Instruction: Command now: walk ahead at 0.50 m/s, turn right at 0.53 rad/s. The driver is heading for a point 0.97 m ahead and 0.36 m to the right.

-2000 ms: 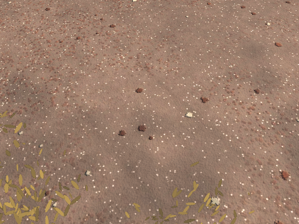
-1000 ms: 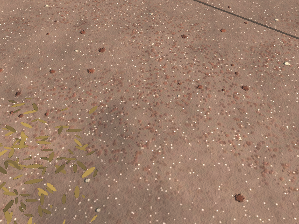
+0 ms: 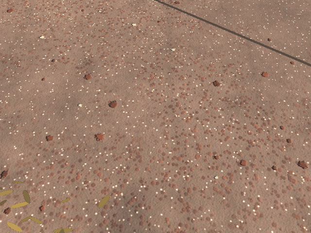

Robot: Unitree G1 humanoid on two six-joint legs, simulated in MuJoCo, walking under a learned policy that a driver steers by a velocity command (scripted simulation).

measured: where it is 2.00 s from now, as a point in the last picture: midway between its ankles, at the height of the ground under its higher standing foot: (237, 141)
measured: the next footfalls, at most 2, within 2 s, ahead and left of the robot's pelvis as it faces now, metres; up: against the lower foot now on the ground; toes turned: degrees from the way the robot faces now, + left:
left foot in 0.44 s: +0.45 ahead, +0.09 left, +0.00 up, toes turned -20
right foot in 0.96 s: +0.59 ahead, -0.27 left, +0.00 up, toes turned -37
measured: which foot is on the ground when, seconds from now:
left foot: up 0.00-0.42, down 0.44-0.96, up 0.98-1.00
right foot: down 0.00-0.46, up 0.48-0.94, down 0.96-1.00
